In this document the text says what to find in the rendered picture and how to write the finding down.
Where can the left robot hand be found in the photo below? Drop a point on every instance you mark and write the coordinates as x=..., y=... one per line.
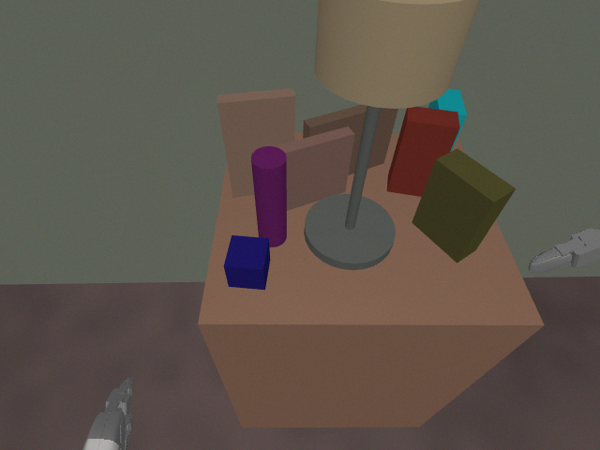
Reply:
x=111, y=428

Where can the right robot hand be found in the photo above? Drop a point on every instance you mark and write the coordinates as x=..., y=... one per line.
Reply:
x=583, y=248

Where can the desk lamp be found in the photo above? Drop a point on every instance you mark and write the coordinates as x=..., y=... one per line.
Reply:
x=390, y=54

